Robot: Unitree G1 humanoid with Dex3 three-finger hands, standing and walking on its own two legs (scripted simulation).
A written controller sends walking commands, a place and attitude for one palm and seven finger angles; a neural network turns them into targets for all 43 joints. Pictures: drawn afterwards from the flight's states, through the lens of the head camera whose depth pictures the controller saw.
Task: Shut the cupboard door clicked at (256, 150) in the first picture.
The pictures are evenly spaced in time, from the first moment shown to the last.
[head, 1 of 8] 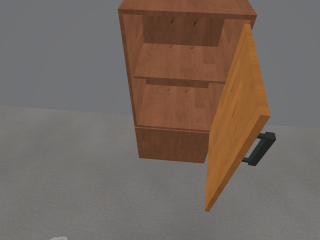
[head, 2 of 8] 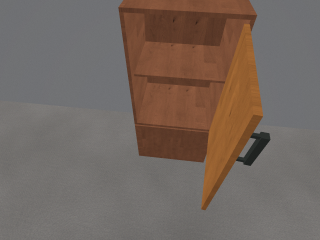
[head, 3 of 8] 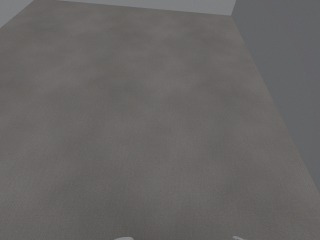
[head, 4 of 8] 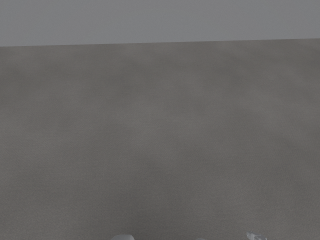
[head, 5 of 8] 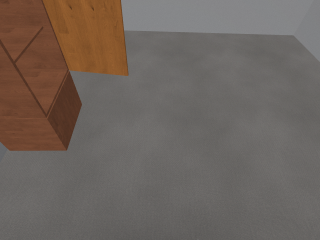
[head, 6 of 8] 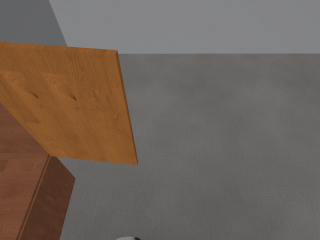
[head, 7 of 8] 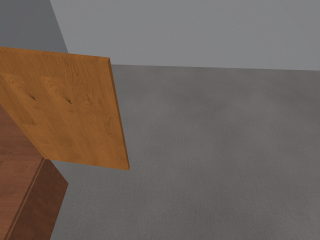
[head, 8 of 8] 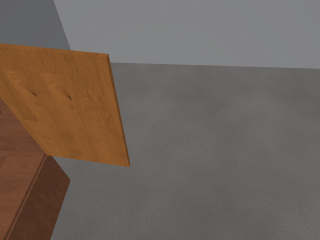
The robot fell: no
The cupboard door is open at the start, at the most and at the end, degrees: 83 83 83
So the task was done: no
